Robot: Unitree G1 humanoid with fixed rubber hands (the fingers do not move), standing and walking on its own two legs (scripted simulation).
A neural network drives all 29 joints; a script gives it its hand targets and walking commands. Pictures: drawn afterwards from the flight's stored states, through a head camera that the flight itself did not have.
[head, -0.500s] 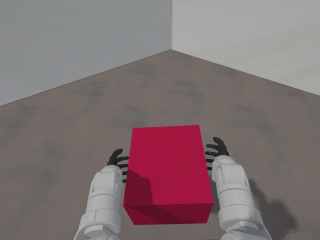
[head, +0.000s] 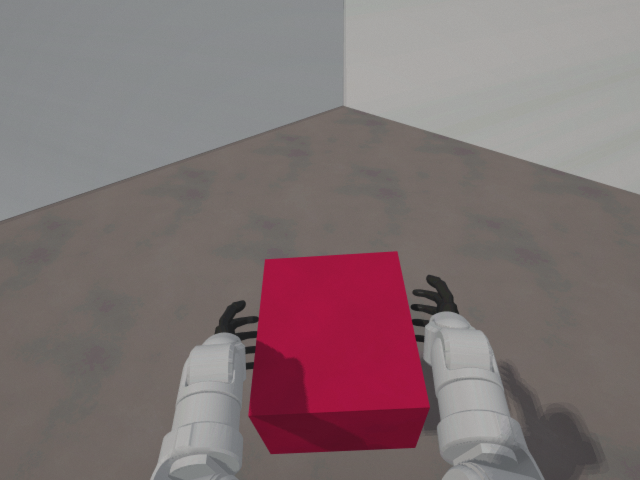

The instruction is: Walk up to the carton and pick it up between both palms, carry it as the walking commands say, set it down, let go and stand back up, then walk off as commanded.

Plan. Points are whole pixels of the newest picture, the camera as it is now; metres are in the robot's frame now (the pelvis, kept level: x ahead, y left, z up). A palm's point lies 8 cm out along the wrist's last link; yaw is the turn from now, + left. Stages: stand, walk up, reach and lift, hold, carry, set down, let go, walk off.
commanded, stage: reach and lift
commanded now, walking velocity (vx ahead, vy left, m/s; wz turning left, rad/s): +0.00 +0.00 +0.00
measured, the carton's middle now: (336, 348) +0.35 +0.00 -0.01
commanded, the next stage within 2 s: hold in 0.06 s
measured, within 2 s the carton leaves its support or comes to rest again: neither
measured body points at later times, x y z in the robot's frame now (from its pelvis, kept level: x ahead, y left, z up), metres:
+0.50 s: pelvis +0.00 +0.00 +0.00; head -0.08 +0.00 +0.44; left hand +0.31 +0.15 +0.04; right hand +0.32 -0.15 +0.07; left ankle +0.04 +0.12 -0.74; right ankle +0.05 -0.13 -0.74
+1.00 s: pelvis +0.00 +0.00 +0.00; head -0.08 +0.00 +0.44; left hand +0.31 +0.15 +0.04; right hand +0.32 -0.15 +0.06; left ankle +0.04 +0.12 -0.74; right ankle +0.05 -0.13 -0.74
